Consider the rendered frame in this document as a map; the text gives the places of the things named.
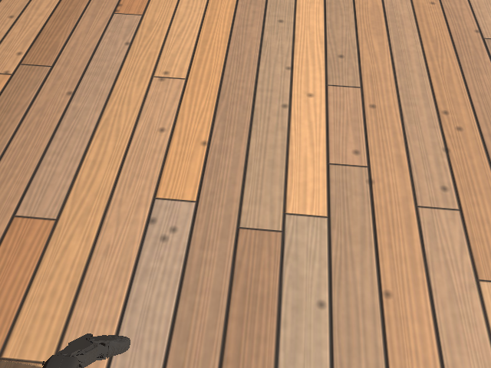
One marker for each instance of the robot left hand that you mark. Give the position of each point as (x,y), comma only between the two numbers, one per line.
(87,349)

